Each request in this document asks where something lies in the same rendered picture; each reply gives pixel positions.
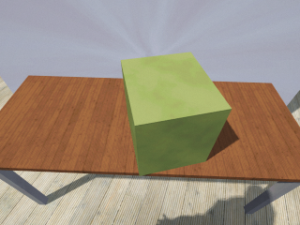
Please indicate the table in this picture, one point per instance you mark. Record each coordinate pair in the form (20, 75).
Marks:
(61, 124)

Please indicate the carton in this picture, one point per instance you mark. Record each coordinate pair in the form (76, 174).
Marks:
(174, 110)

